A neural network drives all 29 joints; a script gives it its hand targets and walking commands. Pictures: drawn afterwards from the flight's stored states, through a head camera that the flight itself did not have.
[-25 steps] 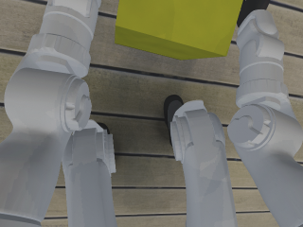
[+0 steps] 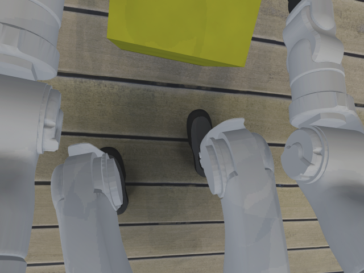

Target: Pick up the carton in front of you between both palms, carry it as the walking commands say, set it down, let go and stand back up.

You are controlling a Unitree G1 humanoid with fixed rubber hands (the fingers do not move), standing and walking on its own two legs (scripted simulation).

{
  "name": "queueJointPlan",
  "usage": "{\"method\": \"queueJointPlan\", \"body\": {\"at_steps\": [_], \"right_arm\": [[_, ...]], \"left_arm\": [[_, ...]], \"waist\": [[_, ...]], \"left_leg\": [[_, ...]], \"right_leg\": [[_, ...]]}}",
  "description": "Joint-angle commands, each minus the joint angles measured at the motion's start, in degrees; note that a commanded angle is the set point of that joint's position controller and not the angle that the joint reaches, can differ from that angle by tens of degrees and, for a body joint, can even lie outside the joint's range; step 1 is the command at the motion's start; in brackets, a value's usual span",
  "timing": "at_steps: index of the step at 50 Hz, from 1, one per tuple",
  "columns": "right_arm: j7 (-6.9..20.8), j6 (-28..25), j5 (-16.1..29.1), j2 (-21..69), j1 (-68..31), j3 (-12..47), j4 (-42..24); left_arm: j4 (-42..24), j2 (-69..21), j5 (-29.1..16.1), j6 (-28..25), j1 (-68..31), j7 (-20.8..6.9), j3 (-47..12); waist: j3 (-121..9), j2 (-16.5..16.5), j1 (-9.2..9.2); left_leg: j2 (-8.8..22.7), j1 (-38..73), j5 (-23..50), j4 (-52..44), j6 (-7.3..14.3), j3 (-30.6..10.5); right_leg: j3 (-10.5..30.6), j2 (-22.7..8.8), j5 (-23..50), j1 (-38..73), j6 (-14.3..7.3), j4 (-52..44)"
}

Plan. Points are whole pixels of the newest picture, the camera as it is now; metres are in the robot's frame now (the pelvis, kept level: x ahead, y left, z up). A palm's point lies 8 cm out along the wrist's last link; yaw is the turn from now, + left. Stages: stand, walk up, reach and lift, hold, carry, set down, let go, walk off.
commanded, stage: set down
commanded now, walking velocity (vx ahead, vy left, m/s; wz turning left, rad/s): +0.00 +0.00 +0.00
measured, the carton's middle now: (178, 0) +0.53 -0.09 -0.27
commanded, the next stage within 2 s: let go in 0.86 s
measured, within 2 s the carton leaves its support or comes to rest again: neither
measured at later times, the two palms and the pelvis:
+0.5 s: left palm out of the picture +0.63 +0.09 +0.00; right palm out of the picture +0.50 -0.27 +0.01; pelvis +0.02 +0.01 +0.11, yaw +0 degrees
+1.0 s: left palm out of the picture +0.61 +0.10 +0.15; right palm out of the picture +0.48 -0.27 +0.15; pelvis +0.04 +0.00 +0.24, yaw +2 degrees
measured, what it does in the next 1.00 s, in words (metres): rises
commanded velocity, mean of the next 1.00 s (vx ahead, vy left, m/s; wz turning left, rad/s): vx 0.00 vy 0.00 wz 0.00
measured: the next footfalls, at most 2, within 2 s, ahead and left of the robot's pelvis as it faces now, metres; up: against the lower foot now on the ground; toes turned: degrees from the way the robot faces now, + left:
none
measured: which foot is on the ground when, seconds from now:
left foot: down 0.00-1.00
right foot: down 0.00-1.00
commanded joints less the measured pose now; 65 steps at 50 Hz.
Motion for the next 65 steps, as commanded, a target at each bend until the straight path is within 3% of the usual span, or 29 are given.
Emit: {"method": "queueJointPlan", "body": {"at_steps": [1,4,7,14,21,27,34,45,49,54,59,65], "right_arm": [[-2.82,3.46,-0.33,-6.43,-10.16,1.65,-14.10],[-3.25,5.32,-2.40,-4.02,-9.43,1.99,-13.70],[-2.97,5.91,-4.77,-2.52,-7.80,0.88,-12.98],[-1.27,5.95,-5.74,-2.45,-6.26,-1.18,-15.38],[-0.45,8.51,-4.52,-4.37,2.09,-2.77,-21.36],[0.74,9.69,-4.34,-2.95,6.16,-2.14,-25.54],[1.71,8.86,-6.85,-0.10,10.85,-3.20,-24.37],[3.31,9.33,-12.01,3.50,13.87,-4.10,-25.31],[5.50,7.99,-14.24,3.69,21.83,-2.60,-27.91],[10.46,5.53,-16.45,1.40,34.89,1.27,-31.14],[14.13,4.32,-16.12,-2.35,44.16,6.57,-32.96],[15.18,1.49,-12.57,-2.29,59.53,13.51,-29.81]], "left_arm": [[-5.91,6.72,3.43,2.06,-17.97,0.46,6.79],[-0.86,5.68,3.76,3.11,-14.97,-0.90,9.25],[1.06,5.39,3.90,2.84,-13.92,-2.61,10.45],[-0.20,3.72,5.99,2.66,-13.52,-3.36,10.84],[-11.78,1.59,6.62,5.87,-11.52,-2.32,9.80],[-15.39,0.17,8.82,7.10,-6.21,-2.65,12.50],[-12.32,-0.82,10.76,5.85,-1.19,-4.21,15.50],[-8.28,-2.14,14.10,5.35,5.03,-6.20,19.92],[-13.16,-5.59,16.49,3.98,14.14,-4.63,23.01],[-24.21,-13.41,17.50,1.65,30.08,0.24,23.98],[-34.17,-17.87,17.20,0.21,42.36,4.76,24.15],[-35.71,-19.06,14.97,-3.24,58.65,4.67,21.77]], "waist": [[-83.86,9.95,-4.16],[-72.81,6.09,-3.86],[-70.08,4.61,-4.46],[-74.59,10.24,-5.61],[-89.40,16.47,-7.14],[-89.67,16.92,-5.17],[-83.55,13.94,-4.71],[-77.78,9.85,-3.22],[-83.31,8.82,-1.56],[-83.96,6.78,-1.32],[-72.56,5.04,0.93],[-57.12,1.17,2.90]], "left_leg": [[-0.69,25.47,9.97,-16.73,3.86,12.10],[-0.86,19.10,3.80,-20.63,4.93,11.60],[-1.08,19.00,3.43,-23.01,5.17,10.98],[-1.23,32.41,8.76,-28.07,4.29,9.76],[-2.26,50.51,21.76,-33.22,2.77,9.70],[-2.32,53.86,28.48,-39.21,2.34,9.43],[-2.35,52.20,28.67,-48.06,2.74,8.81],[-2.64,58.16,23.46,-61.30,3.00,8.83],[-2.96,65.51,31.01,-64.98,2.41,8.84],[-2.97,74.50,38.28,-70.95,1.48,7.67],[-2.93,76.98,28.58,-78.75,1.23,8.15],[-1.69,75.02,19.27,-84.87,2.04,9.81]], "right_leg": [[-8.22,3.13,23.24,59.45,0.53,-11.76],[-8.35,3.38,15.60,55.82,1.21,-15.13],[-8.72,3.14,13.96,52.94,1.63,-17.13],[-10.84,3.07,15.57,46.01,1.75,-21.08],[-12.21,4.09,24.69,49.33,1.08,-27.11],[-10.86,4.46,31.83,54.39,0.81,-33.60],[-9.05,4.12,35.15,61.37,1.10,-41.47],[-8.82,3.80,28.52,72.14,1.59,-53.38],[-8.39,4.38,34.46,79.35,1.24,-55.85],[-7.97,4.65,38.22,86.01,-0.37,-59.78],[-6.05,4.08,31.05,94.69,-2.11,-66.12],[-2.58,3.19,24.50,105.29,-2.12,-72.84]]}}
